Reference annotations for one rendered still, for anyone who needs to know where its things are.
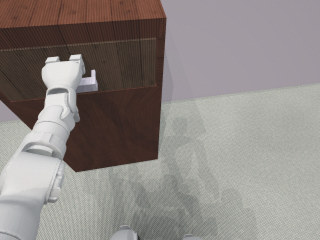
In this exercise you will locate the cabinet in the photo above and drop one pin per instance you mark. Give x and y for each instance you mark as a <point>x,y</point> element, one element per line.
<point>116,127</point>

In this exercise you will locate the left robot shin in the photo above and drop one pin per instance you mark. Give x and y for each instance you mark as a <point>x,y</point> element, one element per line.
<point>125,227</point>

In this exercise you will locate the left robot forearm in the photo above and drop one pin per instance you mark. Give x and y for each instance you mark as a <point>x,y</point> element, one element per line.
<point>52,129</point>

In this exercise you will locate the drawer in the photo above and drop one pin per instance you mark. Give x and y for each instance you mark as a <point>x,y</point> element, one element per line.
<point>119,64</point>

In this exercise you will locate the handle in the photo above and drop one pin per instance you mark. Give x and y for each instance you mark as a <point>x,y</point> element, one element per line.
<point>88,84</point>

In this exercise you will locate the left robot thigh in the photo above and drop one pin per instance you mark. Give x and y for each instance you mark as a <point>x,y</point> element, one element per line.
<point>125,234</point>

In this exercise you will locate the robot left hand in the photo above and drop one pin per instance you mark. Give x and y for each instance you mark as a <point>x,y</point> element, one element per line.
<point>68,73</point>

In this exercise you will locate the left robot upper arm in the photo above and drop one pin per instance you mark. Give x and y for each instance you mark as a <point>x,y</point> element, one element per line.
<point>33,180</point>

